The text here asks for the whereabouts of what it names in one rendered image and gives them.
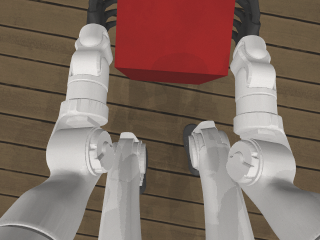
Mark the robot left upper arm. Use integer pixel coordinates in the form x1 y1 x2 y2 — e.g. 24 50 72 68
0 126 115 240

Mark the robot right hand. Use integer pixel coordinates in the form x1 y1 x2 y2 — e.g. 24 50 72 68
231 0 261 47

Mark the robot right upper arm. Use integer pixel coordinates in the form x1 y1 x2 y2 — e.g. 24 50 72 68
226 138 320 240

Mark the right robot foot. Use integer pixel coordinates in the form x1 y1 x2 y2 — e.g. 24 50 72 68
183 123 200 176

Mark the carton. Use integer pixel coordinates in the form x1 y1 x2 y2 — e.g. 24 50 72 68
114 0 236 85

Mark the right robot shin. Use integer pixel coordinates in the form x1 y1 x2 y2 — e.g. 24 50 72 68
193 120 231 169

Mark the robot left hand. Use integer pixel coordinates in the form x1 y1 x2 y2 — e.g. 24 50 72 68
86 0 118 32

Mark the left robot forearm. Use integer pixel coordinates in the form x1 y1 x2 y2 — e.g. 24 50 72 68
46 23 113 167

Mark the right robot forearm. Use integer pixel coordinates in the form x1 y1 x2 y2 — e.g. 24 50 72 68
230 35 293 154

